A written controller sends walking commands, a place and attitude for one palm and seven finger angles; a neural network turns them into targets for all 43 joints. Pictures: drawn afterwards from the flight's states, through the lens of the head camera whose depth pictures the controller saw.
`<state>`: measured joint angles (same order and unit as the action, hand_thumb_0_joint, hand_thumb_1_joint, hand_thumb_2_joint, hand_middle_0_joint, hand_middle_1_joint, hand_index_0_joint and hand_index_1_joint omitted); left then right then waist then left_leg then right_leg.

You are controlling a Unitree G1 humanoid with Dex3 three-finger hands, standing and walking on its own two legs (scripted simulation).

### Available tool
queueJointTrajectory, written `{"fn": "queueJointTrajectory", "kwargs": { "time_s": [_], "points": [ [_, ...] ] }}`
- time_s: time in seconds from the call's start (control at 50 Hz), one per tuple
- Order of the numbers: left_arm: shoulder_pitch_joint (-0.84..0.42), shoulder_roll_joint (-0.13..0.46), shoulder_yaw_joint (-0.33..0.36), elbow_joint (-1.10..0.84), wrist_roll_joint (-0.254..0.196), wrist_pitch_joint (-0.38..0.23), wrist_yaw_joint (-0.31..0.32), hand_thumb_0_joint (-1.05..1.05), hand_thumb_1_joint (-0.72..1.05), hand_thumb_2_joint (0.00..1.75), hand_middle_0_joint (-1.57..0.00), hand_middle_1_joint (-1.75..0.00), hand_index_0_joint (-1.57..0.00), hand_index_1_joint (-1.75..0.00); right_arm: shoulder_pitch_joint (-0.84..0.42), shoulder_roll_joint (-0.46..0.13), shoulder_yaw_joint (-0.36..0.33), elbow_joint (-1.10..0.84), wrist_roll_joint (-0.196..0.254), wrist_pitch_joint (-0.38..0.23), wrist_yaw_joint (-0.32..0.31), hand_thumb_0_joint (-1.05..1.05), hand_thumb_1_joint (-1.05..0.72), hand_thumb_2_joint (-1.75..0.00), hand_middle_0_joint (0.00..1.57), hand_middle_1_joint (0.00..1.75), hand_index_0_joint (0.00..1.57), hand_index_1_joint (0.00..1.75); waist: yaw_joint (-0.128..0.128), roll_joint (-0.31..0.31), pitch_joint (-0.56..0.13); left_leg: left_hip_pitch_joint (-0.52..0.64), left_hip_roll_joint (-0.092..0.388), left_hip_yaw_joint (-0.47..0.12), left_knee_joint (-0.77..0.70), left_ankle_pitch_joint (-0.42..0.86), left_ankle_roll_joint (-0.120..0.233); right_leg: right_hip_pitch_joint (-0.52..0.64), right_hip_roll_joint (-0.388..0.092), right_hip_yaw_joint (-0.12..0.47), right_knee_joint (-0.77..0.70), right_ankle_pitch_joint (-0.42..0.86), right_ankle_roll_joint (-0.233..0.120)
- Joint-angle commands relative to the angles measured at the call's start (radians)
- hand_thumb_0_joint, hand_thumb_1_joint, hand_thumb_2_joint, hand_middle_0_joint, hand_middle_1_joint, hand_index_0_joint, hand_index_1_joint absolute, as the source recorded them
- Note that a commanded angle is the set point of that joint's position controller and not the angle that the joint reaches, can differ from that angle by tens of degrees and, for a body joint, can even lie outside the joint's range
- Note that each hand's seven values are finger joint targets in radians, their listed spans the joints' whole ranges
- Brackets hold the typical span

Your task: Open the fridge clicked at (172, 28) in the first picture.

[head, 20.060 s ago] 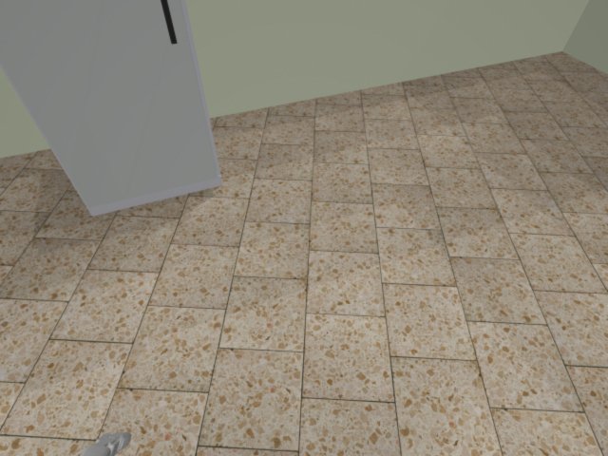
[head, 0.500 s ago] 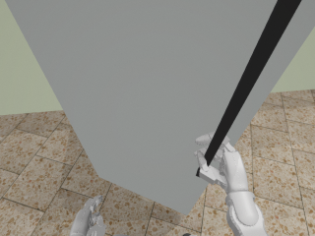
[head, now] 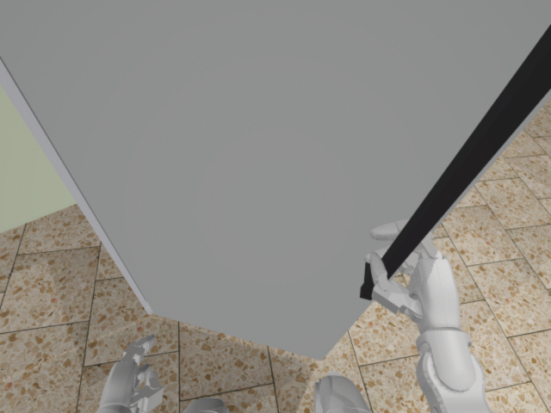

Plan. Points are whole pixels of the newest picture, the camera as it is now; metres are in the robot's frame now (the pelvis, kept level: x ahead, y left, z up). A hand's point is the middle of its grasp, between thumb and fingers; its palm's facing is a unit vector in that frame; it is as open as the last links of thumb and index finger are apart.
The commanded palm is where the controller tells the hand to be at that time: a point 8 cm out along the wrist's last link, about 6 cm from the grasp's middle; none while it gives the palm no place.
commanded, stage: walk backward, drawing the door open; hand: right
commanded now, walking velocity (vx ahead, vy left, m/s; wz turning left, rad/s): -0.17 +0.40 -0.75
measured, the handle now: (428, 196) +0.32 -0.12 +0.20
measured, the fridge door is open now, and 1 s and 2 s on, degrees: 48 71 70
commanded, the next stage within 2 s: stop walking and hold the door back in 0.46 s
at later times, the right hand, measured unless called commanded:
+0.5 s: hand (321, 397) +0.14 -0.03 +0.09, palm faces +0.46 +0.84 -0.30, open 6.0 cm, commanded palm +0.09 -0.05 +0.10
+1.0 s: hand out of the picture +0.12 +0.00 +0.11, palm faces +0.65 +0.73 -0.22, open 5.4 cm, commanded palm +0.08 -0.04 +0.10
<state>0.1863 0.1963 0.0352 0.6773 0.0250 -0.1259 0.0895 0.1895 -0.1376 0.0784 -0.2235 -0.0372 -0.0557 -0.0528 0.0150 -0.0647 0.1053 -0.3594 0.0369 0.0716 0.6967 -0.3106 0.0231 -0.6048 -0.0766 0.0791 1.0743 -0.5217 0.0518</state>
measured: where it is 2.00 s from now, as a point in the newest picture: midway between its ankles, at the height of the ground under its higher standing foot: outside the picture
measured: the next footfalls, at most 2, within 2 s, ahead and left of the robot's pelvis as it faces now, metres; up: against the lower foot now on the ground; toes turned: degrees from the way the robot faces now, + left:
right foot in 0.22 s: -0.07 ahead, -0.04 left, +0.00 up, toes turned -18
left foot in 0.48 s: +0.08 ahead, +0.33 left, +0.00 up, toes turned -18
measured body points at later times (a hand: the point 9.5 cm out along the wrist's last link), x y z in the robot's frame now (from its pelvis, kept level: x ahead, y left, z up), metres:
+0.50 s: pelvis -0.05 +0.22 +0.00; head +0.01 +0.22 +0.45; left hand +0.17 +0.37 -0.12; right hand +0.11 -0.07 +0.11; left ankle +0.04 +0.34 -0.72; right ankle -0.11 -0.02 -0.71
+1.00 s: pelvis -0.11 +0.35 +0.02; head -0.08 +0.34 +0.47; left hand +0.19 +0.46 -0.06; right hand +0.08 -0.03 +0.12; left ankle +0.02 +0.36 -0.69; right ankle -0.20 +0.31 -0.72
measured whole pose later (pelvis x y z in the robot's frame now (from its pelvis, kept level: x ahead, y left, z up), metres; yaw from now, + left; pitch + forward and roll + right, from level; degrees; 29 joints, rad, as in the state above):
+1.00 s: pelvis -0.11 +0.35 +0.02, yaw -34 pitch +1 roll +0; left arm 0.13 0.27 0.00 0.59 0.00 -0.04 0.07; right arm -0.39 -0.26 -0.06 0.52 0.02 -0.17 -0.10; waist 0.01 0.00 0.05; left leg -0.49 0.04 0.20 0.67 -0.28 -0.01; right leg -0.13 0.01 -0.10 0.42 -0.32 -0.08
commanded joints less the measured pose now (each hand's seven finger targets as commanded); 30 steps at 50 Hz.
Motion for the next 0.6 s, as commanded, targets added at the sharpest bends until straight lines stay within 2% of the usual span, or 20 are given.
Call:
{"fn": "queueJointTrajectory", "kwargs": {
  "time_s": [0.0,0.1,0.14,0.16,0.18,0.2,0.22,0.24,0.26,0.32,0.34,0.38,0.42,0.44,0.46,0.48,0.5,0.52,0.54,0.58],
  "points": [
    [-0.116,0.019,0.006,-0.180,0.014,-0.062,0.031,0.00,0.90,0.90,-0.20,-0.30,-0.20,-0.30,-0.170,-0.112,-0.088,-0.251,-0.003,-0.132,0.009,0.00,-0.90,-0.90,0.45,1.40,0.45,1.40,-0.009,0.258,-0.190,0.118,0.229,-0.073,-0.315,0.243,0.200,0.056,0.033,-0.154,0.248,-0.044,0.001],
    [-0.039,0.022,0.001,-0.210,0.019,-0.073,0.034,0.00,0.90,0.90,-0.20,-0.30,-0.20,-0.30,-0.133,-0.081,-0.072,-0.287,0.009,-0.142,0.003,0.00,-0.90,-0.90,0.45,1.40,0.45,1.40,0.001,0.289,-0.282,0.205,0.212,-0.048,-0.315,0.326,0.179,0.252,0.050,-0.230,-0.251,-0.060,-0.034],
    [0.019,0.035,0.000,-0.209,0.018,-0.083,0.032,0.00,0.90,0.90,-0.20,-0.30,-0.20,-0.30,-0.128,-0.072,-0.050,-0.286,0.011,-0.144,0.003,0.00,-0.90,-0.90,0.45,1.40,0.45,1.40,0.033,0.175,-0.298,0.147,0.162,-0.014,-0.184,0.346,0.133,0.384,0.034,-0.236,-0.562,0.097,-0.049],
    [0.071,0.049,0.008,-0.207,0.016,-0.086,0.030,0.00,0.90,0.90,-0.20,-0.30,-0.20,-0.30,-0.155,-0.067,-0.026,-0.296,0.012,-0.149,0.010,0.00,-0.90,-0.90,0.45,1.40,0.45,1.40,0.078,0.081,-0.314,-0.022,0.129,0.027,0.007,0.306,0.051,0.597,-0.039,-0.151,-0.722,0.263,-0.077],
    [0.049,0.106,0.025,-0.237,0.030,-0.085,0.026,0.00,0.90,0.90,-0.20,-0.30,-0.20,-0.30,-0.164,-0.056,-0.019,-0.303,0.007,-0.167,0.016,0.00,-0.90,-0.90,0.45,1.40,0.45,1.40,0.068,-0.159,-0.271,-0.341,0.020,0.064,0.263,0.020,-0.070,0.783,-0.331,0.282,-0.818,0.582,-0.188],
    [-0.003,0.136,0.023,-0.239,0.048,-0.073,0.021,0.00,0.90,0.90,-0.20,-0.30,-0.20,-0.30,-0.162,-0.085,-0.048,-0.315,-0.020,-0.196,0.012,0.00,-0.90,-0.90,0.45,1.40,0.45,1.40,0.024,-0.215,-0.248,-0.471,0.013,-0.065,0.493,-0.227,-0.128,0.791,-0.583,0.574,-0.808,0.954,-0.324],
    [-0.023,0.131,0.031,-0.230,0.056,-0.063,0.020,0.00,0.90,0.90,-0.20,-0.30,-0.20,-0.30,-0.144,-0.115,-0.090,-0.298,-0.035,-0.206,0.020,0.00,-0.90,-0.90,0.45,1.40,0.45,1.40,0.031,-0.176,-0.234,-0.473,0.024,-0.132,0.539,-0.230,-0.093,0.744,-0.566,0.622,-0.794,0.978,-0.321],
    [-0.065,0.142,0.033,-0.220,0.047,-0.058,0.017,0.00,0.90,0.90,-0.20,-0.30,-0.20,-0.30,-0.153,-0.130,-0.100,-0.341,-0.032,-0.210,0.032,0.00,-0.90,-0.90,0.45,1.40,0.45,1.40,0.028,-0.179,-0.173,-0.472,0.059,-0.182,0.529,-0.154,-0.081,0.621,-0.507,0.497,-0.761,0.854,-0.290],
    [-0.069,0.150,0.034,-0.187,0.037,-0.060,0.010,0.00,0.90,0.90,-0.20,-0.30,-0.20,-0.30,-0.132,-0.113,-0.096,-0.307,-0.032,-0.199,0.036,0.00,-0.90,-0.90,0.45,1.40,0.45,1.40,0.006,-0.157,-0.121,-0.439,0.054,-0.169,0.522,-0.075,-0.082,0.554,-0.440,0.345,-0.744,0.737,-0.261],
    [-0.034,0.146,0.032,-0.180,0.005,-0.062,-0.010,0.00,0.90,0.90,-0.20,-0.30,-0.20,-0.30,-0.126,-0.040,-0.053,-0.257,-0.002,-0.140,0.032,0.00,-0.90,-0.90,0.45,1.40,0.45,1.40,-0.009,-0.141,-0.144,-0.067,0.010,-0.067,0.218,0.028,-0.079,0.337,-0.231,0.012,-0.728,0.525,-0.124],
    [-0.031,0.137,0.035,-0.185,-0.006,-0.065,-0.010,0.00,0.90,0.90,-0.20,-0.30,-0.20,-0.30,-0.100,-0.043,-0.065,-0.246,0.011,-0.130,0.025,0.00,-0.90,-0.90,0.45,1.40,0.45,1.40,-0.003,-0.185,-0.169,0.028,-0.027,-0.015,0.119,0.020,-0.082,0.310,-0.191,-0.017,-0.728,0.461,-0.105],
    [-0.033,0.127,0.036,-0.190,-0.019,-0.063,-0.014,0.00,0.90,0.90,-0.20,-0.30,-0.20,-0.30,-0.107,-0.073,-0.102,-0.250,0.009,-0.132,0.011,0.00,-0.90,-0.90,0.45,1.40,0.45,1.40,0.010,-0.228,-0.191,0.127,-0.070,0.045,-0.045,0.010,-0.099,0.294,-0.160,0.022,-0.728,0.341,-0.114],
    [-0.044,0.109,0.030,-0.188,-0.028,-0.059,-0.014,0.00,0.90,0.90,-0.20,-0.30,-0.20,-0.30,-0.099,-0.137,-0.163,-0.262,0.009,-0.143,-0.002,0.00,-0.90,-0.90,0.45,1.40,0.45,1.40,0.006,-0.163,-0.202,0.242,-0.078,0.074,-0.227,0.043,-0.113,0.218,-0.101,0.022,-0.657,0.167,-0.092],
    [-0.051,0.076,0.020,-0.188,-0.036,-0.054,-0.016,0.00,0.90,0.90,-0.20,-0.30,-0.20,-0.30,-0.103,-0.154,-0.173,-0.288,0.012,-0.146,-0.008,0.00,-0.90,-0.90,0.45,1.40,0.45,1.40,0.010,-0.058,-0.214,0.239,-0.026,0.046,-0.326,0.057,-0.097,0.208,-0.026,-0.032,-0.534,0.100,-0.065],
    [-0.053,0.040,0.012,-0.183,-0.038,-0.042,-0.017,0.00,0.90,0.90,-0.20,-0.30,-0.20,-0.30,-0.109,-0.218,-0.227,-0.316,0.013,-0.142,-0.022,0.00,-0.90,-0.90,0.45,1.40,0.45,1.40,0.008,0.134,-0.242,0.249,0.110,-0.053,-0.353,0.125,-0.028,0.133,0.060,-0.126,-0.311,0.009,-0.020],
    [-0.088,0.015,0.009,-0.186,-0.026,-0.041,-0.013,0.00,0.90,0.90,-0.20,-0.30,-0.20,-0.30,-0.047,-0.283,-0.308,-0.296,0.018,-0.137,-0.037,0.00,-0.90,-0.90,0.45,1.40,0.45,1.40,-0.029,0.281,-0.292,0.248,0.287,-0.199,-0.362,0.204,0.071,0.012,0.091,-0.148,0.024,-0.116,-0.008],
    [-0.056,0.052,0.051,-0.169,-0.019,-0.045,0.000,0.00,0.90,0.90,-0.20,-0.30,-0.20,-0.30,0.017,-0.271,-0.307,-0.248,0.027,-0.129,-0.029,0.00,-0.90,-0.90,0.45,1.40,0.45,1.40,-0.039,0.509,-0.384,0.253,0.357,-0.329,-0.383,0.174,0.147,0.044,0.094,-0.082,0.278,-0.159,-0.015],
    [-0.086,0.055,0.052,-0.174,-0.018,-0.053,0.006,0.00,0.90,0.90,-0.20,-0.30,-0.20,-0.30,0.013,-0.288,-0.316,-0.242,0.032,-0.125,-0.024,0.00,-0.90,-0.90,0.45,1.40,0.45,1.40,-0.039,0.413,-0.350,0.251,0.351,-0.313,-0.357,0.199,0.171,0.018,0.067,-0.064,0.343,-0.130,-0.014],
    [-0.122,0.017,0.016,-0.181,-0.014,-0.045,0.009,0.00,0.90,0.90,-0.20,-0.30,-0.20,-0.30,-0.015,-0.227,-0.270,-0.264,0.034,-0.137,-0.020,0.00,-0.90,-0.90,0.45,1.40,0.45,1.40,-0.035,0.304,-0.292,0.279,0.304,-0.183,-0.293,0.338,0.194,-0.020,0.038,-0.104,0.356,-0.078,0.000],
    [-0.130,0.055,-0.003,-0.166,-0.016,-0.024,0.020,0.00,0.90,0.90,-0.20,-0.30,-0.20,-0.30,-0.160,-0.254,-0.304,-0.146,0.039,-0.131,-0.057,0.00,-0.90,-0.90,0.45,1.40,0.45,1.40,-0.021,0.235,-0.299,0.260,0.313,-0.132,-0.279,0.447,0.152,0.008,0.038,-0.102,0.303,-0.027,0.006]
  ]
}}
